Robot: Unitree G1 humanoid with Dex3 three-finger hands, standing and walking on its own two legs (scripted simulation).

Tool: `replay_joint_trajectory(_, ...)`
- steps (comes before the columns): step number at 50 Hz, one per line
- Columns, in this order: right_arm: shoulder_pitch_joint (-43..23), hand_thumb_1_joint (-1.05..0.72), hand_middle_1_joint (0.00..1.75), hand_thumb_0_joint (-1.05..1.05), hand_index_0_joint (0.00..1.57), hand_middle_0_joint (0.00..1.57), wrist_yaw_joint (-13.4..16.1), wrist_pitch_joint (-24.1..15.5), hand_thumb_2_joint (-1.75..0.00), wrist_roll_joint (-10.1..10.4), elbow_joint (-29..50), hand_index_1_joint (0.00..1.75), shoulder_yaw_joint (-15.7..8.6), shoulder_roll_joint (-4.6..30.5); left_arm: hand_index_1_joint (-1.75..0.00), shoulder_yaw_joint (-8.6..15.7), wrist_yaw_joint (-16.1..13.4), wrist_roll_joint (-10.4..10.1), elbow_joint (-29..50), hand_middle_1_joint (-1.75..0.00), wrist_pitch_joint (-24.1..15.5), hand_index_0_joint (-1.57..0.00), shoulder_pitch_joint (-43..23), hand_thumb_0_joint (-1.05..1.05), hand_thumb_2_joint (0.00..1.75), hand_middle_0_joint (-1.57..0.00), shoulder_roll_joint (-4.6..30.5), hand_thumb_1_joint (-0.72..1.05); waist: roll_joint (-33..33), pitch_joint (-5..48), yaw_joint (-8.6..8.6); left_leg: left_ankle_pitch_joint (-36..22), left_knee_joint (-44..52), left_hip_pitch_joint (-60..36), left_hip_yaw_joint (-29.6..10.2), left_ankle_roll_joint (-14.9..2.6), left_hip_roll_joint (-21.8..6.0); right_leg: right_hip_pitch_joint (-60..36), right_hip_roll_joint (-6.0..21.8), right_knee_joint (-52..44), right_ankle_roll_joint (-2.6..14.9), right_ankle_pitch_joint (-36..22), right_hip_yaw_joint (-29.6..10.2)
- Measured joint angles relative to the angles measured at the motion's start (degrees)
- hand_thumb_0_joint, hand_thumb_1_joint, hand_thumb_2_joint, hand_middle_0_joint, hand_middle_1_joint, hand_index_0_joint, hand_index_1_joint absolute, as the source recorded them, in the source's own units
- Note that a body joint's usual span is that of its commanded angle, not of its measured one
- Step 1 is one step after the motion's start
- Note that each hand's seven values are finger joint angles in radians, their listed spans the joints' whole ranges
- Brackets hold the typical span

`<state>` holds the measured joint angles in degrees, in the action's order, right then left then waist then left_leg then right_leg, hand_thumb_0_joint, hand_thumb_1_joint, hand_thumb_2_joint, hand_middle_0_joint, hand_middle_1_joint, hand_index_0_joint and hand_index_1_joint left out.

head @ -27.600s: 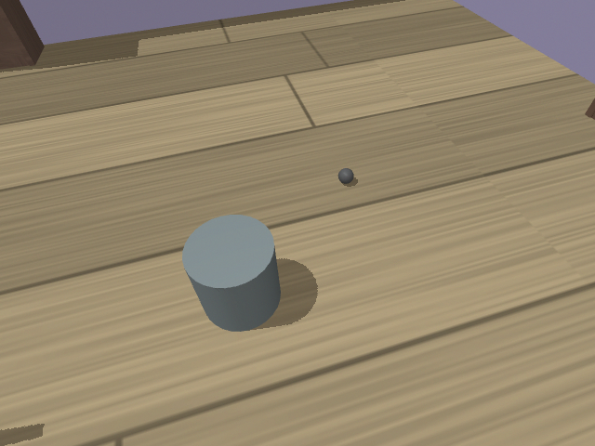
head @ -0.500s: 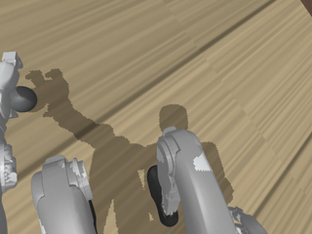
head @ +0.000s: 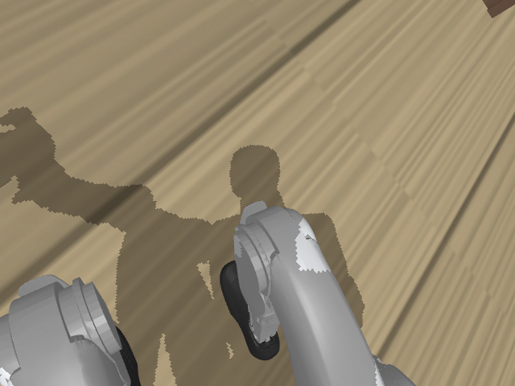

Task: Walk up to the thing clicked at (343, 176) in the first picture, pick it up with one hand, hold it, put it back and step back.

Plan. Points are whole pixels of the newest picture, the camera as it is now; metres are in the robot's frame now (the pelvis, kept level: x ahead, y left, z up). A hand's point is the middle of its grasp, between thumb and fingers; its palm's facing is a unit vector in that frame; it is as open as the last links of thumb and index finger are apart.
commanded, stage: rest palm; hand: left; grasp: from above
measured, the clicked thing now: out of the picture +0.49 +0.29 -0.27
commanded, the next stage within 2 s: close in 0.98 s
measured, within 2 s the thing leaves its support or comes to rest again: neither
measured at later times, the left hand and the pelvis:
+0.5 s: hand out of the picture +0.47 +0.29 -0.24, palm faces -0.46 -0.13 -0.88, open 13.8 cm; pelvis +0.00 +0.00 +0.00, yaw -1 degrees
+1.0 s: hand out of the picture +0.48 +0.28 -0.25, palm faces -0.44 -0.13 -0.89, open 13.5 cm; pelvis +0.00 +0.01 +0.00, yaw -3 degrees
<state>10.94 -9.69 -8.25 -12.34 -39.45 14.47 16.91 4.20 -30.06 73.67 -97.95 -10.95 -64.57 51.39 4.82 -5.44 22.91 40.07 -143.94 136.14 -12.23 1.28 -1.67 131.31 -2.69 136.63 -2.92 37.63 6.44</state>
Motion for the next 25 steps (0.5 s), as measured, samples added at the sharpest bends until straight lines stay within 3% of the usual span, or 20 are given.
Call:
replay_joint_trajectory(9,-1.71,-0.89,0.3,0.0,0.2,0.2,-2.19,-2.06,-0.89,-1.11,0.55,0.3,0.63,0.81,-1.01,0.2,-2.63,-0.6,-0.64,-1.01,1.51,-0.11,0.28,0.0,0.99,-0.1,0.66,-0.47,0.59,-0.72,0.41,1.45,-0.93,-0.47,-0.93,0.01,-0.17,-0.72,-0.3,0.15,-0.21,0.94,0.72)
replay_joint_trajectory(19,-3.69,-0.9,0.3,0.0,0.2,0.2,-3.71,-3.62,-0.9,-1.2,1.04,0.3,0.86,1.33,-1.01,-0.23,-2.44,-1.96,-0.96,-1.01,2.09,-0.11,0.04,0.0,0.98,-0.1,0.68,-0.47,1.06,-1.53,-0.08,1.59,-1.27,-0.76,-1.29,-0.16,-0.11,-1.36,-0.37,0.07,-0.39,1.02,1.01)
replay_joint_trajectory(25,-4.23,-0.9,0.3,0.0,0.2,0.2,-4.08,-4.29,-0.9,-1.31,1.57,0.3,1.19,1.74,-1.01,-0.29,-2.4,-1.73,-2.42,-1.02,1.5,-0.11,-0.44,0.0,0.96,-0.1,1.88,-0.47,1.35,-2.25,0.16,1.54,-1.37,-0.87,-1.63,-0.14,0.05,-1.69,-0.32,-0.03,-0.45,1.0,1.3)
